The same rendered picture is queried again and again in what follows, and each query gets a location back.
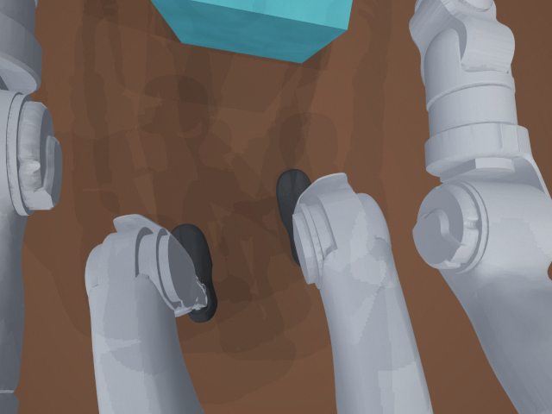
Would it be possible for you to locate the carton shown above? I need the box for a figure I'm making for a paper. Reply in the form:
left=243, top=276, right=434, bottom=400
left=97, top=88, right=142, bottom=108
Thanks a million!
left=151, top=0, right=353, bottom=64

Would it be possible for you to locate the robot right forearm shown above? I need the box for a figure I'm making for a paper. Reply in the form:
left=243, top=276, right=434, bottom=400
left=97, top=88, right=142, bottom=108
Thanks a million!
left=409, top=0, right=552, bottom=202

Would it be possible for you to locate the left robot shin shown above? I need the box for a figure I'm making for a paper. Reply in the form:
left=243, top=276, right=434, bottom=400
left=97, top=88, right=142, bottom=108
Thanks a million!
left=85, top=214, right=207, bottom=317

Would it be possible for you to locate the robot left forearm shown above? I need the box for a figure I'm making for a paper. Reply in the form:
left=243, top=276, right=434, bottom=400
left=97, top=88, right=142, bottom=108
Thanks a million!
left=0, top=0, right=42, bottom=95

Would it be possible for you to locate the right robot upper arm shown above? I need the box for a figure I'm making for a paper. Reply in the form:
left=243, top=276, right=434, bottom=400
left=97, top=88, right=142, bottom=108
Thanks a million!
left=412, top=179, right=552, bottom=414

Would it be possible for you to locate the robot left foot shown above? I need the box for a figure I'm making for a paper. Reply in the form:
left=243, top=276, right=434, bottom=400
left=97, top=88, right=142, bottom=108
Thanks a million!
left=171, top=223, right=217, bottom=323

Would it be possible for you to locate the left robot upper arm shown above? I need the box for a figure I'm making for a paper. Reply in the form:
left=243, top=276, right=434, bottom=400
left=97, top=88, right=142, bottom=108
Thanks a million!
left=0, top=90, right=62, bottom=414

